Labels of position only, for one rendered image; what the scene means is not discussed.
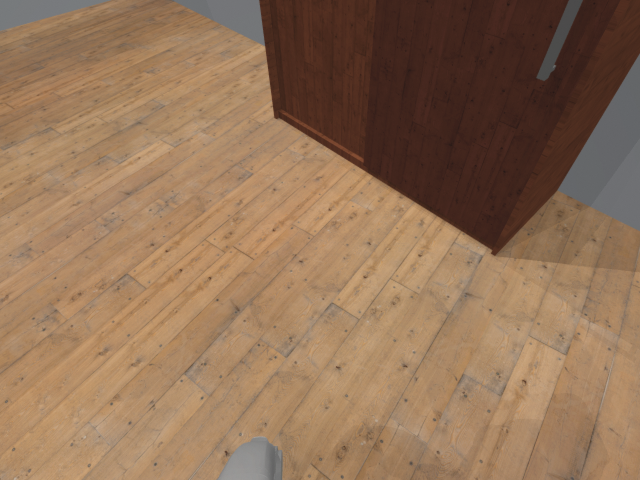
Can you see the handle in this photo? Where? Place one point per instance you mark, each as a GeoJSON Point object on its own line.
{"type": "Point", "coordinates": [559, 38]}

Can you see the wardrobe door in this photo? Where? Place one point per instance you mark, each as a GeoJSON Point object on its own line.
{"type": "Point", "coordinates": [456, 116]}
{"type": "Point", "coordinates": [323, 51]}

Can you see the left robot thigh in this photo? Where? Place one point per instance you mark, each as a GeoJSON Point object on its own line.
{"type": "Point", "coordinates": [255, 460]}

